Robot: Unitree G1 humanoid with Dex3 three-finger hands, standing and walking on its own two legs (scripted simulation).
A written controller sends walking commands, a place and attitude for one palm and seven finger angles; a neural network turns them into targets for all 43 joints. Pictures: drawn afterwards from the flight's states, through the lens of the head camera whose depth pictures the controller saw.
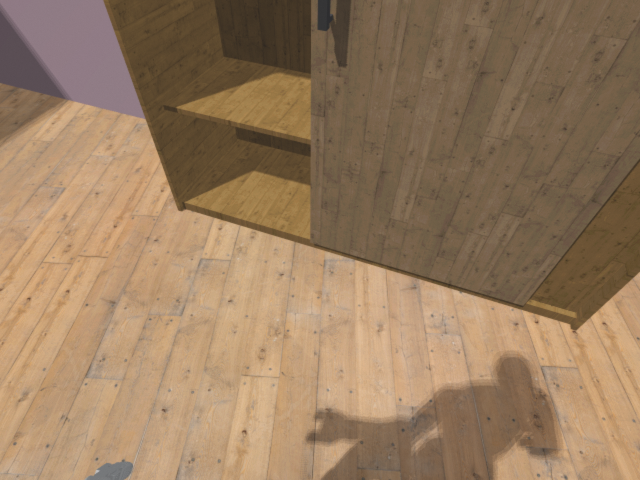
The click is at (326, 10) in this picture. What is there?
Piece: wardrobe's sliding door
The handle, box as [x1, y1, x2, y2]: [317, 0, 332, 30]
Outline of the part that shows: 318,0 317,29 326,30 329,27 329,22 332,19 332,14 329,13 330,0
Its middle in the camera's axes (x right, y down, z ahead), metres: +0.01 -0.58 +0.82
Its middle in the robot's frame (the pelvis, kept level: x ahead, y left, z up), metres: +1.04 +0.05 +0.24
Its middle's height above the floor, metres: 1.01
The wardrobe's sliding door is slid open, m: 0.62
